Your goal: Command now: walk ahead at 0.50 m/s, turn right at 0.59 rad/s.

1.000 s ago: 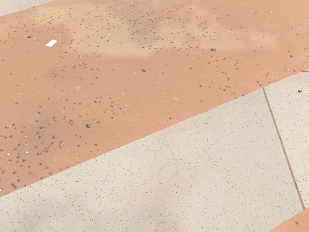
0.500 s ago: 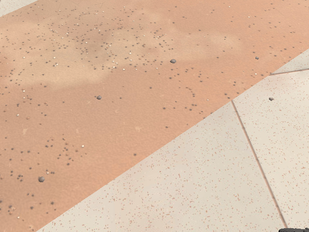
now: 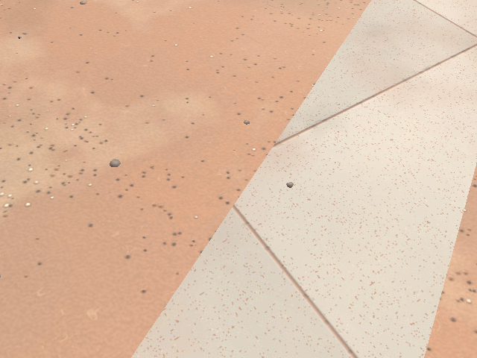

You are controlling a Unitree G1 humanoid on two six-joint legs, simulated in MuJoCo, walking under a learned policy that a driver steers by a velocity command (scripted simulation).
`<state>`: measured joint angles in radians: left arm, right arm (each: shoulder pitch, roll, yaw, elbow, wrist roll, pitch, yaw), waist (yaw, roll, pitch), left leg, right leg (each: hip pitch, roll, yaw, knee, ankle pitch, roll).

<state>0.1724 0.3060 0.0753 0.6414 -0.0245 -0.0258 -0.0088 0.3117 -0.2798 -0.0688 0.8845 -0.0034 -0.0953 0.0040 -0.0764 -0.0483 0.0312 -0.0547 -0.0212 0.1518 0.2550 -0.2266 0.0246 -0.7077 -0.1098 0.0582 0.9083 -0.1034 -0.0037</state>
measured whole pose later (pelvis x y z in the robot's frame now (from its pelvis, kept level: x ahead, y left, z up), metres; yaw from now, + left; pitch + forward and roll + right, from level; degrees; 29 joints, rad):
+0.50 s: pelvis +0.28 -0.07 +0.00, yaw -14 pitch +1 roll -1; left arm 0.32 0.27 0.05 0.69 0.00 -0.06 -0.01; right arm 0.11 -0.31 -0.04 0.76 0.00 -0.09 0.02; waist 0.04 0.04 0.04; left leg -0.69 0.13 -0.05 0.81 -0.03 -0.05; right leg -0.13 0.10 0.04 0.30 -0.19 -0.09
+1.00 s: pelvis +0.58 -0.06 +0.00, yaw +0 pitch +2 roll +0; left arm 0.15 0.30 0.04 0.65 0.02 -0.09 0.01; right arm 0.32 -0.28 -0.05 0.74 0.01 -0.05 0.01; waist -0.04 -0.03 0.03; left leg -0.21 -0.11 -0.10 0.36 -0.17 0.09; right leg -0.65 -0.09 0.09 0.90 -0.20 0.05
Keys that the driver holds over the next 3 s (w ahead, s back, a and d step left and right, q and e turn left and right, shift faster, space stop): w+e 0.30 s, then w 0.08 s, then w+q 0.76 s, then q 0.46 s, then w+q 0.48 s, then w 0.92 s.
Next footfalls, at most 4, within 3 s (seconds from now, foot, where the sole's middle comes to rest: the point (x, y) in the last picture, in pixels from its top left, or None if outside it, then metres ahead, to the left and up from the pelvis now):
0.20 right None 0.27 -0.15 -0.78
0.74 left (226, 306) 0.62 0.01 -0.78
1.20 right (284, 223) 0.89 -0.20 -0.78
1.68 left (205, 238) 0.85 0.06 -0.78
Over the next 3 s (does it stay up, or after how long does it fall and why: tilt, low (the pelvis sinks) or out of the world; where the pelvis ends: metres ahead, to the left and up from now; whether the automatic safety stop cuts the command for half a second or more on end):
stays up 1.28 0.34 0.00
